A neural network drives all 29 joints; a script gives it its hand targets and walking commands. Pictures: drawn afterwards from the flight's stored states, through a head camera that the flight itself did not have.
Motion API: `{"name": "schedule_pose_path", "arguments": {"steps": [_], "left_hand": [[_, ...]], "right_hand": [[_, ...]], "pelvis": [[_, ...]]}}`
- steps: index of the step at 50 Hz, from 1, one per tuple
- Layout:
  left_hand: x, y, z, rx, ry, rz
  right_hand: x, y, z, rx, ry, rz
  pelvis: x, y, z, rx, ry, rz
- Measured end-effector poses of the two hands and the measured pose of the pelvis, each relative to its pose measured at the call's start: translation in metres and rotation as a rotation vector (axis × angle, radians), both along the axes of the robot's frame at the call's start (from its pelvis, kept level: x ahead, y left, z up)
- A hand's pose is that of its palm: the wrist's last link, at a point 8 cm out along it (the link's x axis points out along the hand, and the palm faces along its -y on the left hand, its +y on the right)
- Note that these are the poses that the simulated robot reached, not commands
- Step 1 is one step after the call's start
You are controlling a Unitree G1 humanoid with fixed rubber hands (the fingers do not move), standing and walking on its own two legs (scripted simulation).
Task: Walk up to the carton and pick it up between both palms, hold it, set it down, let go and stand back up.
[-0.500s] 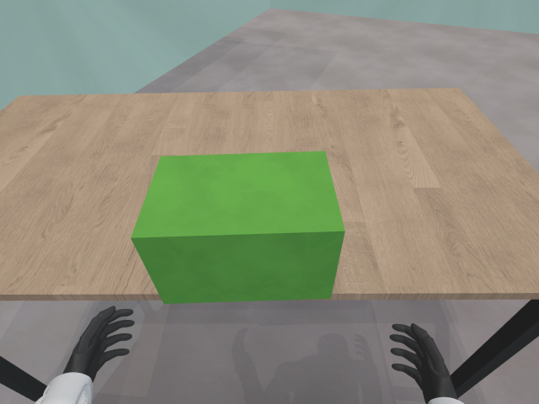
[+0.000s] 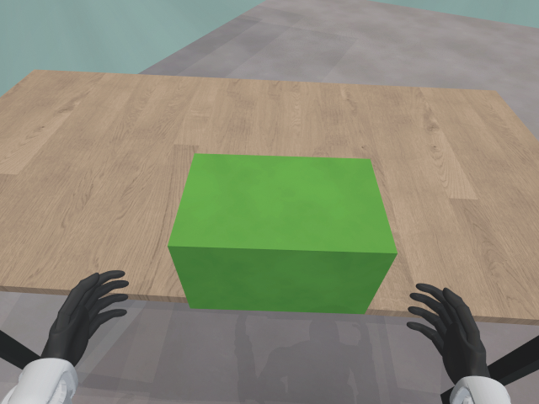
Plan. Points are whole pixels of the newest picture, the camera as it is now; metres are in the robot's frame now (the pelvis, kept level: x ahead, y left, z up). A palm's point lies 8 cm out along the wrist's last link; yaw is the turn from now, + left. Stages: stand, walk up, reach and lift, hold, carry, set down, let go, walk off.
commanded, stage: reach and lift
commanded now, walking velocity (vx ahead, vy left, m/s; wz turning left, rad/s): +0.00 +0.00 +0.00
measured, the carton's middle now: (279, 234) +0.35 +0.02 +0.07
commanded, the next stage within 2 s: none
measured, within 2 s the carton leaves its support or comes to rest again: neither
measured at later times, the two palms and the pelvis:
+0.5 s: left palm (82, 259) +0.25 +0.27 +0.13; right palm (464, 288) +0.25 -0.21 +0.10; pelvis +0.00 +0.00 +0.00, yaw +0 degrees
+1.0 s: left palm (88, 196) +0.31 +0.27 +0.18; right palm (462, 226) +0.31 -0.21 +0.15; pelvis -0.02 -0.02 +0.00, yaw +1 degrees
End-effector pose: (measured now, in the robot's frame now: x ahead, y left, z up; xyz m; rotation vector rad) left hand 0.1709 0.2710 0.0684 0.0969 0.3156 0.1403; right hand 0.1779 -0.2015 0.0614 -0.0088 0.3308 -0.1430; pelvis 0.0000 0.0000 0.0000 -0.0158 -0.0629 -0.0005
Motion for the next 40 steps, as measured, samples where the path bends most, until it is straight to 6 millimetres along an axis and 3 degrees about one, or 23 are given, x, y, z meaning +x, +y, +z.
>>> {"name": "schedule_pose_path", "arguments": {"steps": [10,27,40], "left_hand": [[0.012,0.000,0.028,-0.023,-0.096,-0.007],[0.086,-0.004,0.063,-0.005,-0.091,-0.012],[0.115,-0.006,0.085,-0.037,-0.099,0.003]], "right_hand": [[0.016,0.007,0.035,-0.005,-0.080,0.060],[0.078,-0.011,0.043,0.055,-0.092,0.052],[0.108,-0.011,0.070,0.048,-0.141,0.075]], "pelvis": [[-0.001,0.009,0.001,-0.006,-0.004,0.005],[0.000,0.001,0.000,-0.003,0.027,-0.006],[-0.007,-0.017,0.000,0.007,0.023,0.007]]}}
